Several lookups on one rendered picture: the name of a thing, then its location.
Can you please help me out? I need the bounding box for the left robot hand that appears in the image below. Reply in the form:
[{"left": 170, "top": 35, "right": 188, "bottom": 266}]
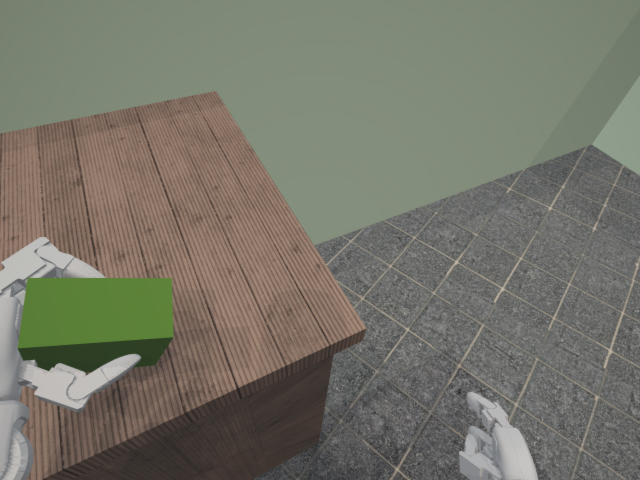
[{"left": 0, "top": 237, "right": 141, "bottom": 413}]

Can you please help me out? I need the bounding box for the table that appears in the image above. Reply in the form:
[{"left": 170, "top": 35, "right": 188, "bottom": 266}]
[{"left": 0, "top": 91, "right": 367, "bottom": 480}]

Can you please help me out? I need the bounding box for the sponge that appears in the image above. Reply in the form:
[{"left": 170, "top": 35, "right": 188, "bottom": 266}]
[{"left": 18, "top": 278, "right": 173, "bottom": 373}]

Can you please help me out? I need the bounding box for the left robot forearm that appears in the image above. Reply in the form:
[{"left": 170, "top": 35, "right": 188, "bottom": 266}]
[{"left": 0, "top": 400, "right": 34, "bottom": 480}]

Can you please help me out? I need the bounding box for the right robot hand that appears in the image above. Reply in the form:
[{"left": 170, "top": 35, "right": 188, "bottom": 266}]
[{"left": 459, "top": 392, "right": 538, "bottom": 480}]

